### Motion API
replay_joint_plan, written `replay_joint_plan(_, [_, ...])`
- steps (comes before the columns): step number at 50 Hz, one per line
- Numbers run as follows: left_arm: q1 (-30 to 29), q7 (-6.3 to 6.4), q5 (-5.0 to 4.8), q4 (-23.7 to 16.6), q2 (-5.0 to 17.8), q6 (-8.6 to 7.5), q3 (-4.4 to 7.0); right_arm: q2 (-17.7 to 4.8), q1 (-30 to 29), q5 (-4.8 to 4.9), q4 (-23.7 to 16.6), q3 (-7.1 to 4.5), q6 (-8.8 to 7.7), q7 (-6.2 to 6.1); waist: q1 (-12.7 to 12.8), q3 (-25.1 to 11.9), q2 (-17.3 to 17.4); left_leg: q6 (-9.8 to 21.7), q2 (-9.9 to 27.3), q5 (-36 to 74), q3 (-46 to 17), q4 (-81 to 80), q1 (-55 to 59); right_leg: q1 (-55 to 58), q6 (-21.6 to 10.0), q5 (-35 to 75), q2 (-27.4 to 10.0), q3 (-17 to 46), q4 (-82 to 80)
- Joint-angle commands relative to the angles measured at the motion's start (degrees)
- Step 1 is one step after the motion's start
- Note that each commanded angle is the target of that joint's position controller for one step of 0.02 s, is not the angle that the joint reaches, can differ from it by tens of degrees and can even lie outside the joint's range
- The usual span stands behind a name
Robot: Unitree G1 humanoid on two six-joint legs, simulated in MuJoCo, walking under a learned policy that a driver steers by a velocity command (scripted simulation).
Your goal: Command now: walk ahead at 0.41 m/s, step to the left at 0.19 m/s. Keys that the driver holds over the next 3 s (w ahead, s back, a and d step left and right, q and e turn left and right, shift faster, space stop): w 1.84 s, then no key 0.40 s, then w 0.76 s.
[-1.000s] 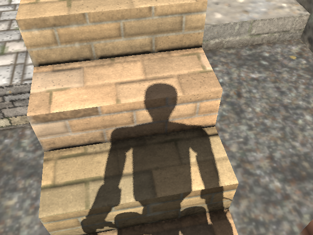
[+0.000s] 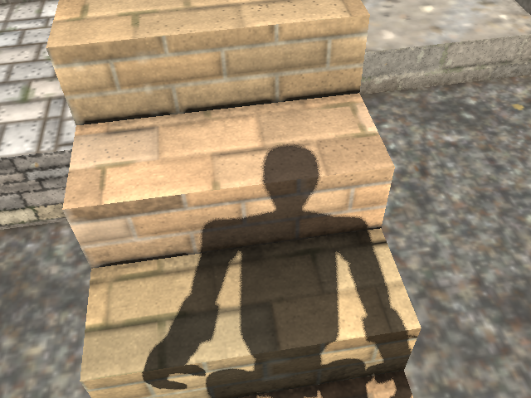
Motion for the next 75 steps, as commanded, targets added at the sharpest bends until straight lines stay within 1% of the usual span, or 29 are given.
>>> replay_joint_plan(1, [-2.42, -0.37, 0.36, -3.13, 8.01, -0.68, 1.52, -6.68, 0.83, -0.14, -2.33, -1.38, -0.51, 0.27, -0.10, -1.46, -4.20, 0.03, 8.46, 14.69, -4.83, 0.08, 0.67, -1.39, -2.61, 12.13, -5.87, 3.23, -1.11])
replay_joint_plan(2, [-2.62, -0.63, 0.38, -3.18, 7.42, -0.66, 1.48, -6.76, 0.70, -0.15, -2.33, -1.40, -0.51, 0.53, -0.08, -1.47, -3.59, 0.13, 8.28, 13.89, -4.77, 0.05, 0.23, -1.51, -2.64, 11.63, -5.86, 3.31, -1.16])
replay_joint_plan(3, [-2.62, -0.77, 0.31, -3.17, 7.30, -0.65, 1.47, -6.35, 0.79, -0.13, -2.22, -1.34, -0.55, 0.70, -0.12, -1.14, -2.80, 0.09, 8.11, 13.17, -4.63, -0.12, -0.27, -1.67, -2.71, 11.00, -5.82, 3.22, -1.19])
replay_joint_plan(4, [-2.75, -0.28, 0.00, -3.20, 5.60, -0.63, 1.23, -4.67, 1.73, -0.01, -1.81, -0.92, -0.61, 0.35, -0.07, -0.04, -0.05, -0.35, 7.48, 15.64, -4.80, -0.48, -0.81, -1.76, -2.79, 11.41, -5.93, 4.19, -2.21])
replay_joint_plan(5, [-2.59, -0.05, -0.04, -3.10, 6.18, -0.66, 1.29, -4.36, 2.00, 0.02, -1.73, -0.85, -0.66, 0.11, -0.10, 0.25, -0.31, -0.49, 7.65, 16.55, -4.93, -0.44, -0.58, -1.81, -2.76, 11.60, -5.92, 4.09, -2.18])
replay_joint_plan(6, [-2.59, 0.05, 0.00, -3.03, 6.36, -0.70, 1.35, -4.54, 2.13, 0.00, -1.75, -0.89, -0.69, -0.04, -0.10, -0.01, -0.62, -0.51, 7.77, 17.30, -5.04, -0.31, -0.17, -1.78, -2.76, 11.94, -5.86, 4.06, -2.11])
replay_joint_plan(7, [-2.44, -0.44, 0.34, -2.94, 7.99, -0.74, 1.56, -6.13, 1.23, -0.13, -2.13, -1.33, -0.67, 0.28, -0.14, -1.03, -3.18, -0.06, 8.42, 14.98, -4.86, 0.07, 0.20, -1.66, -2.69, 11.57, -5.74, 3.07, -1.10])
replay_joint_plan(8, [-2.67, -0.68, 0.37, -3.02, 7.43, -0.73, 1.52, -6.41, 1.09, -0.14, -2.20, -1.41, -0.65, 0.51, -0.14, -1.41, -2.84, 0.09, 8.25, 14.38, -4.77, 0.07, 0.02, -1.63, -2.71, 11.36, -5.71, 3.16, -1.08])
replay_joint_plan(11, [-2.68, -0.87, 0.25, -3.00, 7.23, -0.70, 1.45, -5.68, 1.04, -0.06, -2.06, -1.25, -0.70, 0.74, -0.15, -0.65, -1.55, 0.05, 8.14, 14.06, -4.65, 0.04, -0.71, -1.99, -2.71, 10.64, -5.72, 3.10, -1.15])
replay_joint_plan(12, [-2.83, -0.33, -0.01, -3.06, 5.68, -0.67, 1.22, -4.21, 1.98, 0.03, -1.69, -0.85, -0.72, 0.33, -0.15, 0.19, 1.05, -0.43, 7.55, 16.96, -4.82, -0.20, -0.91, -2.04, -2.80, 11.31, -5.82, 4.12, -2.18])
replay_joint_plan(13, [-2.52, -0.62, 0.29, -2.91, 7.95, -0.72, 1.50, -5.45, 1.30, -0.06, -2.01, -1.17, -0.73, 0.46, -0.24, -0.36, -1.80, -0.11, 8.34, 15.37, -4.76, 0.14, -0.40, -2.08, -2.68, 11.15, -5.69, 2.99, -1.11])
replay_joint_plan(14, [-2.67, -0.76, 0.32, -2.95, 7.57, -0.74, 1.50, -5.97, 1.19, -0.07, -2.07, -1.29, -0.72, 0.56, -0.22, -0.90, -1.70, 0.01, 8.28, 15.31, -4.76, 0.26, -0.25, -1.96, -2.70, 11.35, -5.65, 3.06, -1.02])
replay_joint_plan(17, [-2.71, -0.88, 0.25, -3.01, 7.45, -0.75, 1.42, -5.88, 1.06, -0.02, -2.02, -1.26, -0.72, 0.70, -0.23, -0.91, -1.27, 0.05, 8.23, 15.43, -4.67, 0.33, -0.36, -1.96, -2.67, 11.29, -5.66, 3.05, -0.98])
replay_joint_plan(40, [-2.81, -0.89, 0.27, -3.07, 7.98, -0.77, 1.32, -6.42, -0.05, 0.03, -1.68, -1.10, -0.69, 0.68, -0.18, -1.57, -1.22, 0.01, 8.50, 19.10, -4.62, 1.18, 0.46, -1.46, -2.37, 13.41, -5.74, 2.83, -0.47])
replay_joint_plan(75, [-2.82, -1.03, 0.29, -2.73, 8.47, -0.77, 1.25, -7.05, -0.67, 0.05, -0.76, -0.85, -0.66, 0.68, -0.17, -1.67, -1.32, -0.04, 8.62, 19.74, -4.67, 1.31, 0.72, -1.02, -2.18, 14.36, -6.03, 2.66, -0.44])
